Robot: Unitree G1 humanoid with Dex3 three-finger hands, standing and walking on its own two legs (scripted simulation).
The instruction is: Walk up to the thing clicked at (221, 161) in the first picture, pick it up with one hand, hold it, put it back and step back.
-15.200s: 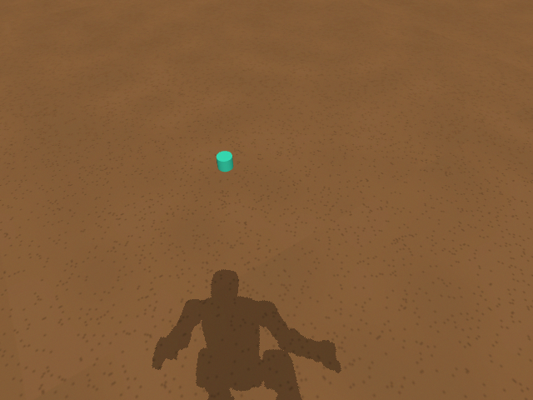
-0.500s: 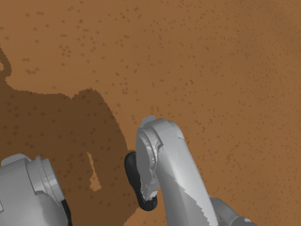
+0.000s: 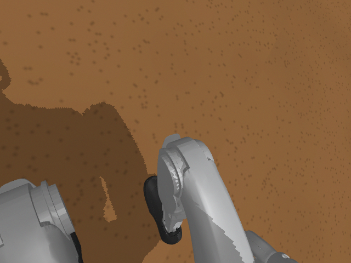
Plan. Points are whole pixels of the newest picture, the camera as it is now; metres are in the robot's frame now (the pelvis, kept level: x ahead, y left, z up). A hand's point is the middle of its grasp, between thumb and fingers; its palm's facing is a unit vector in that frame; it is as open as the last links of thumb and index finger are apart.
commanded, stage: settle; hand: left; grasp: from above
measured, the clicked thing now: out of the picture +0.44 +0.35 -0.26
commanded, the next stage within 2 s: lift in 1.02 s
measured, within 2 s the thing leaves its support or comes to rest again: leaves its support in 0.46 s
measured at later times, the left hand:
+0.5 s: hand out of the picture +0.43 +0.34 -0.22, palm faces -0.40 -0.15 -0.91, open 10.9 cm
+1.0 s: hand out of the picture +0.42 +0.35 -0.13, palm faces -0.46 -0.12 -0.88, open 10.8 cm
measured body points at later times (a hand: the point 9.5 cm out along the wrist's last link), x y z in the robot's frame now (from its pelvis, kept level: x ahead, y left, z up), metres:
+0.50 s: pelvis +0.00 +0.00 +0.00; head +0.26 +0.13 +0.35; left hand +0.45 +0.34 -0.17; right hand +0.07 -0.26 -0.06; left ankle +0.06 +0.13 -0.26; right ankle +0.11 -0.13 -0.26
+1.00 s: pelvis +0.00 -0.01 +0.03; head +0.23 +0.09 +0.41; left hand +0.44 +0.35 -0.08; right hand +0.10 -0.26 -0.07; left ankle +0.06 +0.13 -0.26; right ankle +0.11 -0.13 -0.26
